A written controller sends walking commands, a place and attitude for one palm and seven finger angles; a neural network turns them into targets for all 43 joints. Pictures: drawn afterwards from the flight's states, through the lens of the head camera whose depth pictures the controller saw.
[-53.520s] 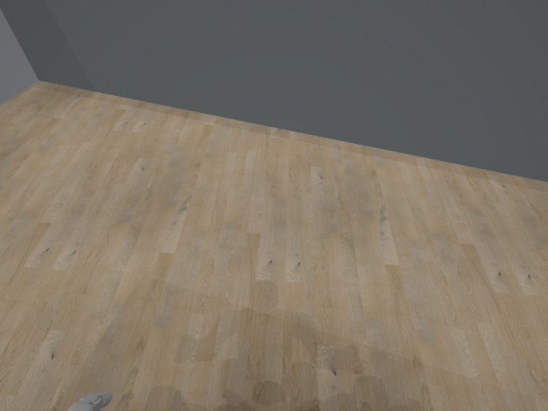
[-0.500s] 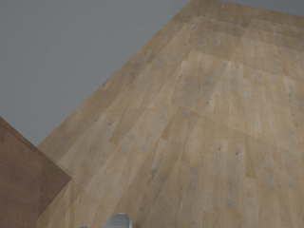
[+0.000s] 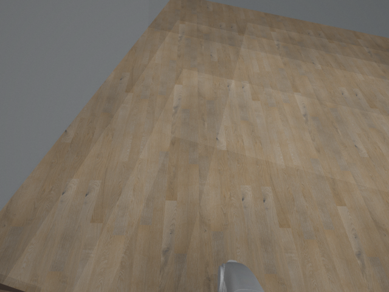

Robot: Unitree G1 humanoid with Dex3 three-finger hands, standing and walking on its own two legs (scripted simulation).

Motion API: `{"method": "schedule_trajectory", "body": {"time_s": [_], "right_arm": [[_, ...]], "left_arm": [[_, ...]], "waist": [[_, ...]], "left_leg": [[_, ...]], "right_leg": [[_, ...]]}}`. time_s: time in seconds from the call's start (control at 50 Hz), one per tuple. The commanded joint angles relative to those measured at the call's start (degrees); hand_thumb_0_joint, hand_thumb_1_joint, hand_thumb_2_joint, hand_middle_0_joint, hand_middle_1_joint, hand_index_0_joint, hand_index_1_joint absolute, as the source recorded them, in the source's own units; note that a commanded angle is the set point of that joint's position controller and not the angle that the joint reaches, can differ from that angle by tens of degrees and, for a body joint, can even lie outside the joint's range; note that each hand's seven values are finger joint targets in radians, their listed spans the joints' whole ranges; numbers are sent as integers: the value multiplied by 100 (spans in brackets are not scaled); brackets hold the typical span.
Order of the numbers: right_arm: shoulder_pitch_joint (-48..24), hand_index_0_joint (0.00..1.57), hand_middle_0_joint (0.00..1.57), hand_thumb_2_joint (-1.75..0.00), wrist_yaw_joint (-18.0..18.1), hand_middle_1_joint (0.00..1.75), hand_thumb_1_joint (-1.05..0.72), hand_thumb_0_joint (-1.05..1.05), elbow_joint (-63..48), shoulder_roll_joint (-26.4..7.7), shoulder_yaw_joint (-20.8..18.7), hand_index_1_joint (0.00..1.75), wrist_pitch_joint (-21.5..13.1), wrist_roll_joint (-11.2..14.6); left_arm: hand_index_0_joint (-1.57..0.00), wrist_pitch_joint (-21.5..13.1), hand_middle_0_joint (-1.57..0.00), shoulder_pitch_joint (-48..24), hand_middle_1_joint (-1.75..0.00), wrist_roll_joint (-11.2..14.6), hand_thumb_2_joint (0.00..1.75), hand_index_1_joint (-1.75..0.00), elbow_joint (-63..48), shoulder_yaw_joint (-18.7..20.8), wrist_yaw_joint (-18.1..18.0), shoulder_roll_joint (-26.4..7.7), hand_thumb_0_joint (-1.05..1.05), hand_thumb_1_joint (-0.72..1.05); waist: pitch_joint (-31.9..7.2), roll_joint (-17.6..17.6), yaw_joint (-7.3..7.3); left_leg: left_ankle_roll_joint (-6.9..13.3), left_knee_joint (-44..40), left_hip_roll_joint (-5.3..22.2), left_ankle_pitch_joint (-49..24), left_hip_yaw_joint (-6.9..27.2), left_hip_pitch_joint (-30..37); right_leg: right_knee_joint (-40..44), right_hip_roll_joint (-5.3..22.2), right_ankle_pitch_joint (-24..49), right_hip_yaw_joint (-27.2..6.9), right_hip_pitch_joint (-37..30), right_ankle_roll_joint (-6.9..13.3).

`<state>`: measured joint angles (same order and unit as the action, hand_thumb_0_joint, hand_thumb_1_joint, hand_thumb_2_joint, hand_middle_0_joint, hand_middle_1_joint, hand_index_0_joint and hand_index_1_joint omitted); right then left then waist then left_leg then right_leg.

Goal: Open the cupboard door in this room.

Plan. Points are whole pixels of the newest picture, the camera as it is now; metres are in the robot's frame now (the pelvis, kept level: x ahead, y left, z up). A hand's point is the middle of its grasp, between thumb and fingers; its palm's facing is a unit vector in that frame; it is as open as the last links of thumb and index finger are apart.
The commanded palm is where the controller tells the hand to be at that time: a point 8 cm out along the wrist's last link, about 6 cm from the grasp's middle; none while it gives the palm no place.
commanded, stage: walk to a spot facing it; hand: left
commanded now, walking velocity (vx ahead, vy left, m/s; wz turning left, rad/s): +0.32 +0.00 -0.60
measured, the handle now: out of the picture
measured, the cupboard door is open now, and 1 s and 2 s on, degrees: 46 46 46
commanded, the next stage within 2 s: turn to face it in 0.92 s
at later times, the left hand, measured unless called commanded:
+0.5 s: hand (159, 217) +0.31 +0.11 -0.16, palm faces -0.21 -0.94 -0.26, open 7.3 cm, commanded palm none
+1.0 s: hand (201, 127) +0.66 +0.01 -0.18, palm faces -0.38 -0.91 -0.15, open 7.3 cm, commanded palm none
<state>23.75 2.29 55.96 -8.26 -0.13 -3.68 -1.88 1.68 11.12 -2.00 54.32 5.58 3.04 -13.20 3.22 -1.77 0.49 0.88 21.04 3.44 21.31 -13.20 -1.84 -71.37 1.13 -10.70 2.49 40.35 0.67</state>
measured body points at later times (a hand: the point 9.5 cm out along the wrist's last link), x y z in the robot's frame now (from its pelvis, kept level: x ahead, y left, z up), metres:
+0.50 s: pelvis +0.25 -0.08 +0.00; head +0.29 -0.12 +0.45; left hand +0.32 +0.16 -0.14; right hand +0.27 -0.32 -0.16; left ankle +0.35 +0.11 -0.65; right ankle +0.16 -0.07 -0.74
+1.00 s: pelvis +0.54 -0.14 +0.00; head +0.58 -0.14 +0.45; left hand +0.68 +0.06 -0.16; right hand +0.43 -0.35 -0.14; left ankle +0.49 -0.05 -0.74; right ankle +0.52 -0.30 -0.65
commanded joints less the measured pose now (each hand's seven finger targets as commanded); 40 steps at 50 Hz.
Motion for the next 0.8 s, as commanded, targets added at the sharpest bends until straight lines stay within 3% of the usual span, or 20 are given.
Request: {"method": "schedule_trajectory", "body": {"time_s": [0.0,0.06,0.14,0.16,0.18,0.2,0.22,0.26,0.28,0.34,0.36,0.42,0.5,0.56,0.6,0.64,0.68,0.7,0.72,0.78], "right_arm": [[859,20,20,-90,65,30,-90,0,35,-691,-109,30,-94,-8],[970,20,20,-90,74,30,-90,0,143,-886,-154,30,-52,1],[253,20,20,-90,42,30,-90,0,-44,-1287,-266,30,-34,82],[67,20,20,-90,-33,30,-90,0,-154,-1183,-262,30,-35,169],[189,20,20,-90,-58,30,-90,0,-324,-627,-206,30,-38,254],[-253,20,20,-90,-80,30,-90,0,-506,-794,-262,30,12,204],[-475,20,20,-90,-116,30,-90,0,-549,-733,-335,30,31,147],[-283,20,20,-90,-92,30,-90,0,-282,-606,-326,30,163,125],[-73,20,20,-90,-81,30,-90,0,-152,-524,-319,30,235,124],[67,20,20,-90,-111,30,-90,0,-84,-461,-303,30,311,71],[-75,20,20,-90,-124,30,-90,0,-93,-421,-320,30,302,76],[-529,20,20,-90,-106,30,-90,0,-270,-438,-320,30,295,149],[-1602,20,20,-90,-225,30,-90,0,-593,-530,-317,30,238,135],[-2285,20,20,-90,-287,30,-90,0,-717,-394,-260,30,170,120],[-2347,20,20,-90,-246,30,-90,0,-766,-432,-216,30,121,132],[-1652,20,20,-90,-148,30,-90,0,-531,-608,-257,30,71,139],[127,20,20,-90,-86,30,-90,0,18,-1153,-453,30,57,40],[747,20,20,-90,-57,30,-90,0,141,-1682,-583,30,21,-101],[480,20,20,-90,-81,30,-90,0,65,-1519,-481,30,79,36],[-369,20,20,-90,-18,30,-90,0,-64,-607,-209,30,-104,30]], "left_arm": [[-20,-160,-20,-901,-30,38,90,-30,-657,-183,71,313,0,90],[-20,-197,-20,-871,-30,64,90,-30,-643,-193,36,175,0,90],[-20,-285,-20,866,-30,61,90,-30,-178,11,-87,-256,0,90],[-20,-322,-20,1613,-30,32,90,-30,23,100,-127,-651,0,90],[-20,-360,-20,1890,-30,79,90,-30,56,215,-216,-1203,0,90],[-20,-325,-20,1579,-30,205,90,-30,-78,229,-298,-1413,0,90],[-20,-315,-20,1004,-30,244,90,-30,-174,188,-333,-1146,0,90],[-20,-414,-20,299,-30,219,90,-30,-278,-21,-368,-550,0,90],[-20,-491,-20,290,-30,204,90,-30,-260,-90,-371,-380,0,90],[-20,-617,-20,519,-30,148,90,-30,-126,-96,-324,-363,0,90],[-20,-669,-20,743,-30,152,90,-30,-10,-92,-327,-344,0,90],[-20,-687,-20,1318,-30,212,90,-30,170,-83,-366,-253,0,90],[-20,-656,-20,1461,-30,138,90,-30,237,-123,-402,-275,0,90],[-20,-692,-20,2159,-30,125,90,-30,522,-171,-462,-213,0,90],[-20,-711,-20,2192,-30,137,90,-30,564,-182,-540,-244,0,90],[-20,-728,-20,1942,-30,130,90,-30,554,-167,-604,-407,0,90],[-20,-750,-20,1410,-30,220,90,-30,412,-140,-540,-448,0,90],[-20,-756,-20,1647,-30,331,90,-30,313,-199,-444,-68,0,90],[-20,-750,-20,1614,-30,261,90,-30,276,-187,-464,-155,0,90],[-20,-536,-20,1059,-30,48,90,-30,265,-137,-280,10,0,90]], "waist": [[366,1084,-264],[157,1033,-158],[-672,1118,770],[-1070,593,1170],[-1469,-906,1058],[-1063,-769,894],[36,-44,551],[298,23,-33],[311,-21,-200],[-87,-110,-341],[-175,-51,-290],[-394,-550,-93],[-43,-555,56],[137,-260,333],[118,-673,185],[-247,-973,-211],[-1073,-388,-1081],[-1960,1188,-1095],[-1917,1059,-747],[169,709,-219]], "left_leg": [[-14,-497,1238,-4722,256,562],[17,67,1387,-6646,-30,689],[-45,2197,1429,-7363,-199,29],[-176,3753,1132,-5413,-283,-1163],[-441,5966,-34,960,-1,-3225],[-266,6688,-5,1109,1021,-3878],[-215,6423,356,276,1347,-4160],[-305,5776,545,-592,1432,-3364],[-301,5435,557,-751,1416,-3027],[-385,4688,470,-723,1265,-2982],[-403,4547,410,-807,1234,-3179],[-352,4327,126,-1064,1018,-3565],[-332,3318,135,-1153,868,-3742],[-269,2974,-167,-1067,697,-4091],[-141,2174,-471,-816,308,-3660],[106,1421,-902,-946,44,-2101],[526,983,85,-2195,1273,708],[1410,769,2118,-3216,3678,2036],[1578,34,2565,-3196,4181,1585],[786,-579,1835,-2512,2458,-729]], "right_leg": [[1332,19,250,478,535,105],[2551,-347,-208,905,-592,358],[3319,-613,-467,869,-3187,801],[3858,39,29,76,-4710,1142],[4503,1877,369,-3267,-5895,1921],[5453,2273,-329,-4138,-5274,2028],[5739,2145,-543,-3217,-4383,1284],[5928,1354,183,-2165,-2802,-499],[5960,1127,1009,-1671,-2465,-830],[5728,841,2337,-1052,-2821,380],[5624,724,2978,-1015,-3154,270],[5343,415,5171,-831,-4011,-1388],[5340,629,4313,-959,-4235,188],[5300,723,5038,-1392,-4885,95],[4983,589,6844,-1156,-5001,-725],[4227,504,7872,-1078,-4645,-401],[2114,405,4958,-985,-2717,-204],[-410,-398,-140,-513,-1309,-259],[-1442,-358,-1657,-726,-1072,10],[-1318,293,-617,-660,-540,-138]]}}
